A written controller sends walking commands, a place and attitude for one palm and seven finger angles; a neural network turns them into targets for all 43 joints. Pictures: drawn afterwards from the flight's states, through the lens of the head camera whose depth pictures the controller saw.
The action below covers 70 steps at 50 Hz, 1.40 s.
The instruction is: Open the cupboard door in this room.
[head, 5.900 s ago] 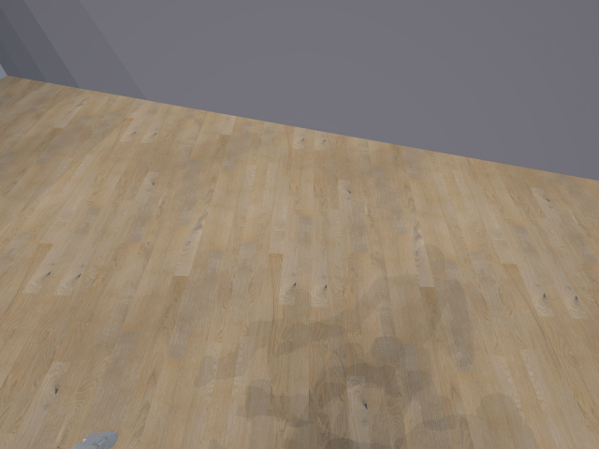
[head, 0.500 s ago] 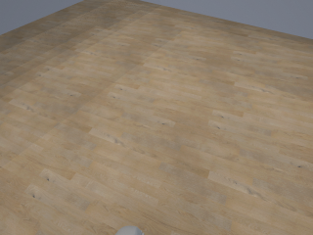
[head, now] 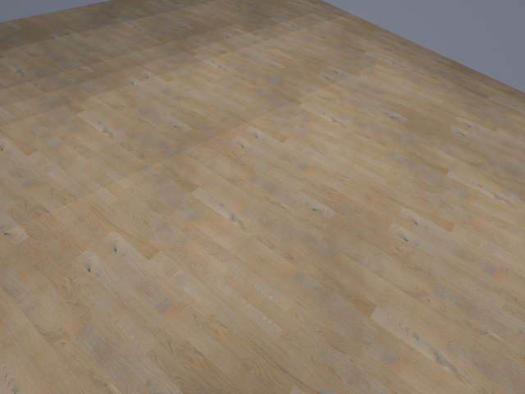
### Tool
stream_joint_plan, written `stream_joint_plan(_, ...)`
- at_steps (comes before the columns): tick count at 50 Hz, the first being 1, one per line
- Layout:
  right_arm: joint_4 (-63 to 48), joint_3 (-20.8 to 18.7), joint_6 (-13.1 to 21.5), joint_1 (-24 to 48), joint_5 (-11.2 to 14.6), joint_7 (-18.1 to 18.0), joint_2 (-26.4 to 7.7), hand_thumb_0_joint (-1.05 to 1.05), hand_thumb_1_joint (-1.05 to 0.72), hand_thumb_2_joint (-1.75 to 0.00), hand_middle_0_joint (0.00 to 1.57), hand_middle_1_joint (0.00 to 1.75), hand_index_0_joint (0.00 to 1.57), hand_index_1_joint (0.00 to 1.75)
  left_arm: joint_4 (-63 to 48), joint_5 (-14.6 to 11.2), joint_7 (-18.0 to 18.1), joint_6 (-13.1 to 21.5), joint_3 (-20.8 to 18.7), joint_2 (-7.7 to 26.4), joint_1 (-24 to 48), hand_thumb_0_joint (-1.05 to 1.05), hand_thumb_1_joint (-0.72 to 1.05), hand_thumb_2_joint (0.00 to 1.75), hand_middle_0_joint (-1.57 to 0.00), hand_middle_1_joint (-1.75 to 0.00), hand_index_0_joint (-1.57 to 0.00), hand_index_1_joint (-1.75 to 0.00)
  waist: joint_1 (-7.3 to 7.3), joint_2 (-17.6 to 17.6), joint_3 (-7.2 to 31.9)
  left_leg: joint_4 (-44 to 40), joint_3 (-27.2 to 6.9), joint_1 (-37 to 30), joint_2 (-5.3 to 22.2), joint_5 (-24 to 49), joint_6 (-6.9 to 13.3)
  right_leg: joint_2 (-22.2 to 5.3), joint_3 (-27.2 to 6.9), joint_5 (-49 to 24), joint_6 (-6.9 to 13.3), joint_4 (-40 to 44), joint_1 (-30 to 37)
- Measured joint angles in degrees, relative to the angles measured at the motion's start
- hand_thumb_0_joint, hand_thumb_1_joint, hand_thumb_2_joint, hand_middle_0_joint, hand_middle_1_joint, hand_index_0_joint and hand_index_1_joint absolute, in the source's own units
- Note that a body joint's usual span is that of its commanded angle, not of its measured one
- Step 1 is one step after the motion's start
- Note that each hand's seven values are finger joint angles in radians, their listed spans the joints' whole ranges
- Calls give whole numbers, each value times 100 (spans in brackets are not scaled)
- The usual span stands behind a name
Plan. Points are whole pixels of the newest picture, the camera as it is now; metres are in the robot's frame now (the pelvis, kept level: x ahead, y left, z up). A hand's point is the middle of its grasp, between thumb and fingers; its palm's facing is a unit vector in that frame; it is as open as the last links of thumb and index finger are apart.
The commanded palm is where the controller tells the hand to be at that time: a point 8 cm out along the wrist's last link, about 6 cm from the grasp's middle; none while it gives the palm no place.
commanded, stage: turn or walk to find it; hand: left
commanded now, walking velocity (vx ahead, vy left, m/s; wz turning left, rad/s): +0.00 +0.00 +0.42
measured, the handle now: out of the picture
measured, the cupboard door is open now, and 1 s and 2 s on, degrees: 0 0 0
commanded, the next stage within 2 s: none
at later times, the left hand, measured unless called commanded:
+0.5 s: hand out of the picture -0.01 +0.17 -0.16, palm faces +0.25 -0.94 -0.24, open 7.4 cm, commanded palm none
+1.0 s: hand out of the picture -0.07 +0.22 -0.16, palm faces +0.44 -0.86 -0.26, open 7.4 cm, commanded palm none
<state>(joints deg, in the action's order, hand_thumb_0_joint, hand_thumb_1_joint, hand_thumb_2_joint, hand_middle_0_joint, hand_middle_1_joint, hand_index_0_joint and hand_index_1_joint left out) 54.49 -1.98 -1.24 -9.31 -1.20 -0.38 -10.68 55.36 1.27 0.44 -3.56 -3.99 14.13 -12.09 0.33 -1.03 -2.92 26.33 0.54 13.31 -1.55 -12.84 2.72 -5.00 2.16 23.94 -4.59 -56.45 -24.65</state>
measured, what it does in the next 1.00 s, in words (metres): steps on the spot, turning left: right foot, then left foot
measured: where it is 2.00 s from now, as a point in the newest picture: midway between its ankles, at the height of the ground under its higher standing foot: outside the picture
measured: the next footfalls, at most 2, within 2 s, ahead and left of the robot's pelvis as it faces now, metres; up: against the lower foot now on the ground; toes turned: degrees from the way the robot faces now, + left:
right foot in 0.18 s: +0.04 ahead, -0.14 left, +0.00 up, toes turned +1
left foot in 0.60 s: -0.04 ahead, +0.11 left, +0.00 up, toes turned +22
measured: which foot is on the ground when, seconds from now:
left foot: down 0.00-0.18, up 0.20-0.58, down 0.60-1.00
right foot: up 0.00-0.16, down 0.18-0.60, up 0.62-1.00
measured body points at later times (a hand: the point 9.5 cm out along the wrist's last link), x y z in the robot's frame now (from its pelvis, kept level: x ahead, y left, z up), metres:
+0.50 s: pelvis -0.03 -0.03 +0.00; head +0.00 -0.04 +0.45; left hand -0.02 +0.22 -0.14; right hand +0.07 -0.28 -0.16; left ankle -0.08 +0.10 -0.69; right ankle +0.00 -0.14 -0.74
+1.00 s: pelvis -0.06 -0.01 +0.00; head -0.04 +0.00 +0.45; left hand -0.09 +0.27 -0.14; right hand +0.10 -0.20 -0.15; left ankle -0.08 +0.09 -0.74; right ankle -0.01 -0.14 -0.70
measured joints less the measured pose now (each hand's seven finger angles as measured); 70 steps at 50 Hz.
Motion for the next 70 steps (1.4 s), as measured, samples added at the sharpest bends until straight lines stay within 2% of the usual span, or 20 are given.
stream_joint_plan(6,34,-73,-75,-183,-32,22,-47,0,-90,-90,20,30,20,30,-202,-34,19,65,68,-165,260,1,91,90,-20,-29,-20,-30,-174,193,6,118,-292,196,-82,62,-95,197,-28,49,50,1249,492)
stream_joint_plan(9,61,-130,-120,-314,-3,37,-100,0,-90,-90,20,30,20,30,-323,-42,24,188,121,-230,291,1,91,90,-20,-29,-20,-30,-195,240,51,422,-410,420,-168,-25,-208,265,49,-624,135,2460,981)
stream_joint_plan(13,143,-251,-274,-401,-4,59,-243,1,-91,-90,20,30,20,30,-371,13,52,277,189,-421,250,1,91,90,-20,-30,-20,-30,-208,421,21,2267,-413,1074,-184,-1198,-364,238,327,-672,547,2434,1036)
stream_joint_plan(15,186,-290,-319,-416,-20,91,-302,1,-91,-90,20,30,20,30,-360,14,56,272,208,-472,185,1,91,90,-20,-30,-20,-30,-206,429,7,3260,-322,1360,-112,-1130,-437,185,433,-721,581,2566,1136)
stream_joint_plan(18,219,-318,-327,-445,-26,121,-348,1,-91,-90,19,30,20,30,-291,26,66,262,218,-504,117,1,91,90,-20,-30,-20,-30,-235,405,-23,3868,-230,1494,87,-904,-562,108,610,-795,572,2712,1242)
stream_joint_plan(21,266,-307,-349,-444,-23,126,-348,1,-91,-90,19,30,20,30,-233,45,64,270,216,-495,55,1,91,90,-20,-30,-21,-30,-209,317,-58,3666,-151,1349,259,-969,-651,8,767,-808,551,2745,1270)
stream_joint_plan(27,290,-208,-315,-225,30,105,-291,1,-91,-90,19,30,19,30,-112,84,31,272,166,-348,-74,1,91,90,-20,-30,-21,-30,-34,88,-170,2093,124,676,367,-1317,-647,-234,1019,-736,423,2524,1144)
stream_joint_plan(30,180,-154,-199,-115,43,103,-275,1,-91,-90,19,30,20,30,-36,49,24,213,109,-207,-177,1,91,90,-20,-30,-21,-30,1,10,-161,882,303,182,342,-708,-527,-370,1162,-566,276,2136,975)
stream_joint_plan(31,159,-149,-148,-56,31,101,-229,1,-91,-90,19,30,20,30,-4,23,19,167,75,-124,-193,1,91,90,-20,-30,-21,-30,15,-109,-173,814,342,178,258,-660,-357,-473,1094,-475,238,1879,849)
stream_joint_plan(33,86,-109,-67,35,14,86,-137,1,-91,-90,19,30,20,30,72,14,47,20,22,7,-202,1,91,90,-20,-30,-20,-30,73,-244,-197,923,370,233,179,-660,-125,-406,657,279,153,1026,490)
stream_joint_plan(37,5,-33,11,49,2,-5,-45,0,-91,-90,19,30,20,30,203,10,22,-93,-36,102,-123,1,91,90,-20,-29,-20,-30,48,-162,-132,517,203,103,141,-386,-19,-127,181,183,88,-349,-37)
stream_joint_plan(40,8,5,29,16,15,-17,-7,0,-91,-90,20,30,20,30,151,8,-4,-38,-38,115,-65,1,91,90,-20,-29,-20,-30,58,-108,-68,129,88,-14,64,-131,20,-67,45,-134,21,-577,-165)
stream_joint_plan(45,5,-2,24,-91,10,-8,32,0,-90,-90,20,30,20,30,27,-2,11,0,-14,57,61,1,91,90,-20,-29,-20,-30,-9,-16,15,-140,-102,-56,-62,89,37,11,-65,-138,-48,-170,-42)
stream_joint_plan(52,53,-81,-76,-288,-37,15,-30,0,-90,-90,20,30,20,30,-181,-41,34,46,67,-158,315,1,91,90,-20,-29,-20,-30,-212,183,34,23,-404,164,-181,144,-76,235,-75,50,52,1142,454)
stream_joint_plan(55,83,-134,-126,-415,-14,29,-89,0,-90,-90,20,30,20,30,-316,-54,33,162,124,-244,330,1,91,90,-20,-29,-20,-30,-235,240,78,308,-533,395,-268,73,-196,307,-19,-562,127,2366,948)
stream_joint_plan(56,103,-165,-142,-438,12,38,-138,0,-90,-90,20,30,20,30,-324,-29,49,221,138,-304,335,1,91,90,-20,-29,-20,-30,-228,339,66,549,-587,519,-233,-83,-232,360,53,-697,254,2501,997)
stream_joint_plan(59,175,-254,-262,-512,-8,51,-233,1,-91,-90,20,30,20,30,-370,-3,50,276,208,-436,260,1,91,90,-20,-30,-20,-30,-240,445,56,2125,-532,1065,-243,-1155,-356,317,293,-676,597,2440,1036)
stream_joint_plan(63,245,-320,-320,-544,-33,105,-336,1,-91,-90,20,30,20,30,-299,-6,62,268,231,-525,113,1,91,90,-20,-30,-20,-30,-257,449,28,3744,-354,1512,-21,-887,-518,225,522,-807,660,2733,1239)
stream_joint_plan(66,289,-323,-330,-573,-36,111,-367,1,-91,-90,19,30,20,30,-223,2,67,284,236,-549,32,1,91,90,-20,-30,-21,-30,-249,401,3,3978,-302,1499,177,-768,-639,141,697,-853,658,2829,1308)
stream_joint_plan(70,367,-291,-370,-499,-24,102,-365,1,-91,-90,19,30,20,30,-137,35,67,303,213,-523,-83,1,91,90,-20,-30,-21,-30,-157,285,-42,3452,-202,1202,346,-1014,-719,-1,880,-851,627,2811,1298)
